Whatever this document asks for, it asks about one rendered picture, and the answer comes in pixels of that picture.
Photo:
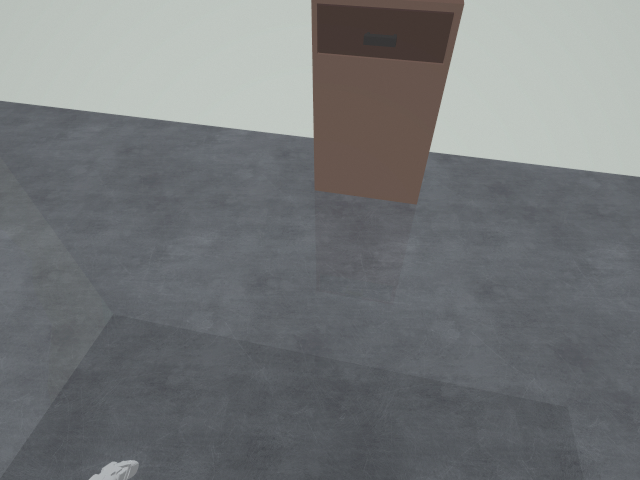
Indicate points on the drawer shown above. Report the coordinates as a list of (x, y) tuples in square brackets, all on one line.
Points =
[(421, 35)]

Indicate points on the cabinet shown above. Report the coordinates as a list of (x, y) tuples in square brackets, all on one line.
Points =
[(374, 118)]

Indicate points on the handle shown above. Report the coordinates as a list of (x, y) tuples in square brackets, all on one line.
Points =
[(380, 40)]

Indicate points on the robot left hand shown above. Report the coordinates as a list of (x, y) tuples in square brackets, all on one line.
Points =
[(117, 471)]

